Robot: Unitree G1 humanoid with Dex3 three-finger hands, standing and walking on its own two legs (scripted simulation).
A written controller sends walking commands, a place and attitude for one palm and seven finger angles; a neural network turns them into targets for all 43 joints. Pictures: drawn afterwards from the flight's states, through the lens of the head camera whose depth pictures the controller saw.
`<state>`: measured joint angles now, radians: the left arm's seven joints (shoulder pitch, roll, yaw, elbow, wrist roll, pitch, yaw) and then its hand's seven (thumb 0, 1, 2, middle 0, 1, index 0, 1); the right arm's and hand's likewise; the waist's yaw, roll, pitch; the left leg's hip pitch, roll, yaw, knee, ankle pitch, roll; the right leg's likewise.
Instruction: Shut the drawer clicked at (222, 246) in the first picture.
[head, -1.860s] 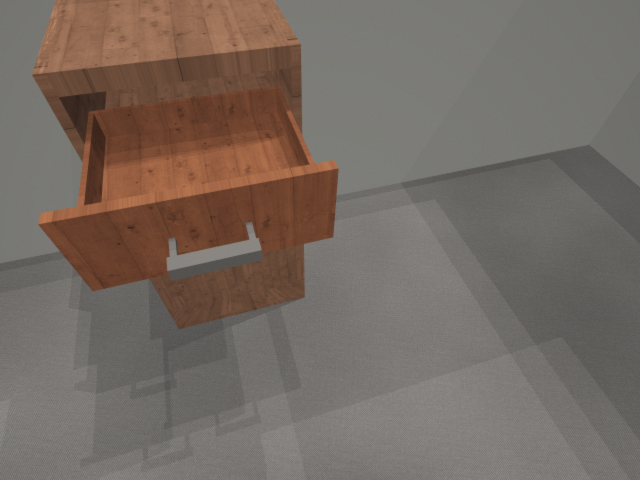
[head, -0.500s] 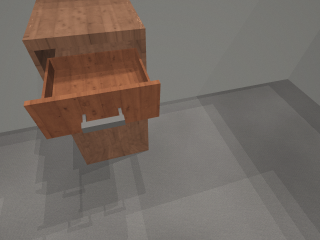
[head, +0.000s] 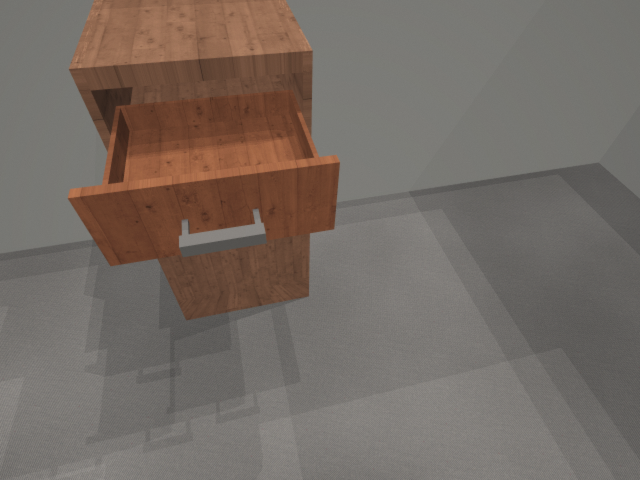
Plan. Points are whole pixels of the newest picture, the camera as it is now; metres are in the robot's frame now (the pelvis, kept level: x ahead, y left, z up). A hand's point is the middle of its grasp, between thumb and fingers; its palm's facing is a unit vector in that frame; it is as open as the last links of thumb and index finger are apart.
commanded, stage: turn to face it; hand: left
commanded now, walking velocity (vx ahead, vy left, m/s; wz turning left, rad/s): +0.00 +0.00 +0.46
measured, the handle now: (222, 229) +0.47 +0.19 +0.01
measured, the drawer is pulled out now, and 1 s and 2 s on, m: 0.30 0.30 0.30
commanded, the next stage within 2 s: take the last steps up to it in 0.44 s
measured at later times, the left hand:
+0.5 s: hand out of the picture -0.04 +0.27 -0.19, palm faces +0.21 -0.96 -0.19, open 7.4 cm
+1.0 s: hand out of the picture -0.16 +0.18 -0.17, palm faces +0.25 -0.95 -0.20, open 7.4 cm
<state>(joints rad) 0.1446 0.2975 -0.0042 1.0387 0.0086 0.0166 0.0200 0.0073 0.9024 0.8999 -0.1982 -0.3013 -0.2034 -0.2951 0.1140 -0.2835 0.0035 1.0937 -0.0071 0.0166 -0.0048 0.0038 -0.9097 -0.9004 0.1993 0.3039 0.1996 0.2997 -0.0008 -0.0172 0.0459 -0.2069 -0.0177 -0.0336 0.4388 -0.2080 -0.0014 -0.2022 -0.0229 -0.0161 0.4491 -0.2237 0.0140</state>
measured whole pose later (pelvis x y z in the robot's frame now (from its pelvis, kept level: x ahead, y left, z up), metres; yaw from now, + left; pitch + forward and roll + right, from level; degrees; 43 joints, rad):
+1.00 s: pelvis -0.07 +0.01 +0.00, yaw +10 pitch +0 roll +1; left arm 0.46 0.18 0.04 1.06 0.02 0.03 0.02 0.00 0.91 0.90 -0.20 -0.30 -0.20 -0.29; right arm 0.34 -0.17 -0.06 1.09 -0.02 0.03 -0.02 0.00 -0.91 -0.90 0.20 0.30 0.20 0.30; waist 0.01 -0.04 -0.06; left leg -0.44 -0.04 0.05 0.80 -0.34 0.01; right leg -0.09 0.04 -0.08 0.36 -0.27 -0.09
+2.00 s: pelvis +0.21 -0.07 -0.01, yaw +10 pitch -1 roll +2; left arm 0.17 0.14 0.04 1.00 0.01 -0.03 0.01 0.00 0.91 0.90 -0.20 -0.30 -0.20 -0.29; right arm 0.32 -0.21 -0.06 1.10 -0.01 0.02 -0.04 0.00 -0.91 -0.90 0.20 0.30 0.20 0.30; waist -0.04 0.05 0.09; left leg -0.32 0.07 0.00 1.04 -0.50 -0.03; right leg -0.38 -0.05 -0.12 0.60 -0.21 -0.05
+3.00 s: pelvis +0.10 +0.00 +0.01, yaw +10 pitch +2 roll -3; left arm 0.33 0.22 0.09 1.07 0.03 0.08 0.01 0.01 0.91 0.90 -0.19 -0.30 -0.20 -0.29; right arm 0.52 -0.03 0.01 1.16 -0.03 -0.03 -0.09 0.00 -0.91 -0.90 0.20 0.30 0.20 0.30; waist -0.06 -0.10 -0.01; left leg -0.15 0.02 0.10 0.35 -0.24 0.05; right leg -0.49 0.04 0.07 1.16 -0.23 0.03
